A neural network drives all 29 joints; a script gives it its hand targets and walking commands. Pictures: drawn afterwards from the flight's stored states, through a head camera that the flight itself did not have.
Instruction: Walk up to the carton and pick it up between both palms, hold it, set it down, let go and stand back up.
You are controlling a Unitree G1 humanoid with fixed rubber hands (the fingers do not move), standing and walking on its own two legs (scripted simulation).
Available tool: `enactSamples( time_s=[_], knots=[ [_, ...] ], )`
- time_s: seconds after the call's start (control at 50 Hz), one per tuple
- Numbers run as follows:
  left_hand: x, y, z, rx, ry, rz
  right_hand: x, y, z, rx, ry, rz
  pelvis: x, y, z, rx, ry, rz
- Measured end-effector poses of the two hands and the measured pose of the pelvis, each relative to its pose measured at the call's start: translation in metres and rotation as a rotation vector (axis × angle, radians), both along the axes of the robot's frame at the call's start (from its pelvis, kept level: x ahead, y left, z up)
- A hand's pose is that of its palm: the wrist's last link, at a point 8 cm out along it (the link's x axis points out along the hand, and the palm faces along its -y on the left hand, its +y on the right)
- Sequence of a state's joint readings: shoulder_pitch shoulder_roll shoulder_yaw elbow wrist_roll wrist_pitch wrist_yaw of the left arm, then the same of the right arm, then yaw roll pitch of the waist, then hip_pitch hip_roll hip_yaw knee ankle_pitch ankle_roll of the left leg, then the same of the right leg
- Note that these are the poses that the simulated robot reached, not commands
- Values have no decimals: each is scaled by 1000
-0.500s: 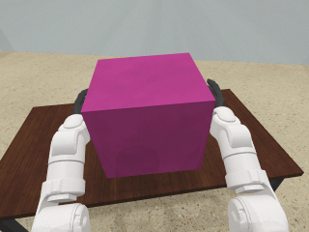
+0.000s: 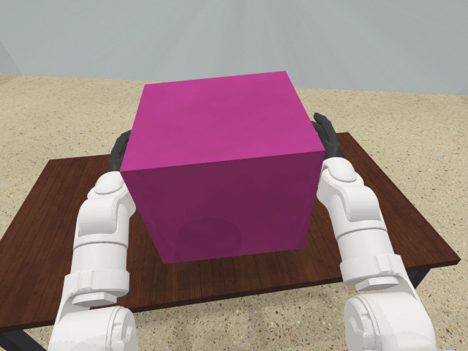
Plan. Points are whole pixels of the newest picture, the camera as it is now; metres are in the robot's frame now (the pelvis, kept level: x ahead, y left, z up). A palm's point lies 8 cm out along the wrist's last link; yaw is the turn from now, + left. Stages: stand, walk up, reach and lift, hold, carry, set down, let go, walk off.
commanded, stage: set down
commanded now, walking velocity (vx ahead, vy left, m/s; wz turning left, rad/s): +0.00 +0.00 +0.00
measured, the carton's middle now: (224, 167) +0.40 +0.02 +0.17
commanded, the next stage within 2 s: none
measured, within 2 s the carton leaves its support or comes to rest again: neither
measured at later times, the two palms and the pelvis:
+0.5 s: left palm (139, 188) +0.40 +0.19 +0.12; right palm (317, 175) +0.41 -0.15 +0.13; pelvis +0.02 +0.00 +0.00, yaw +0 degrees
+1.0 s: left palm (141, 197) +0.40 +0.19 +0.09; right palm (315, 181) +0.41 -0.15 +0.11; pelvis +0.03 +0.00 +0.00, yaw +0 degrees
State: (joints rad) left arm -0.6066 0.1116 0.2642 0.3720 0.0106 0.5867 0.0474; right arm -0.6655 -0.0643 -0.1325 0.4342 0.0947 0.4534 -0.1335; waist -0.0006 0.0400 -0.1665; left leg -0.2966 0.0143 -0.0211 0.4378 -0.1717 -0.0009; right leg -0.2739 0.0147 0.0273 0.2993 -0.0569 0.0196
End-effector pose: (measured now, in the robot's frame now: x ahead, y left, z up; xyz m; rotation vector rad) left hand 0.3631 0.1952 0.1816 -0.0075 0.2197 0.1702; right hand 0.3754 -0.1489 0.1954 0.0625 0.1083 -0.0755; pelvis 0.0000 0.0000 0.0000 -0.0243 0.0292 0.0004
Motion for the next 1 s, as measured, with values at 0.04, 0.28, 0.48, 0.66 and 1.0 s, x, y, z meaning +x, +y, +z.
enactSamples(
  time_s=[0.04,0.28,0.48,0.66,1.0],
  knots=[
    [3,2,0,-10,-14,1,3,2,2,-9,-16,3,0,0,0,0,1,0],
    [20,6,-43,-7,31,3,23,6,-41,-25,11,11,9,-3,1,4,10,0],
    [38,-4,-65,72,28,-23,35,-4,-65,-36,-1,-6,23,-1,2,1,29,0],
    [45,-4,-71,78,37,-23,42,-4,-70,-36,7,-4,30,0,2,0,39,0],
    [42,-4,-88,71,43,-30,39,-4,-82,-36,12,-2,29,0,2,0,38,0]
  ],
)
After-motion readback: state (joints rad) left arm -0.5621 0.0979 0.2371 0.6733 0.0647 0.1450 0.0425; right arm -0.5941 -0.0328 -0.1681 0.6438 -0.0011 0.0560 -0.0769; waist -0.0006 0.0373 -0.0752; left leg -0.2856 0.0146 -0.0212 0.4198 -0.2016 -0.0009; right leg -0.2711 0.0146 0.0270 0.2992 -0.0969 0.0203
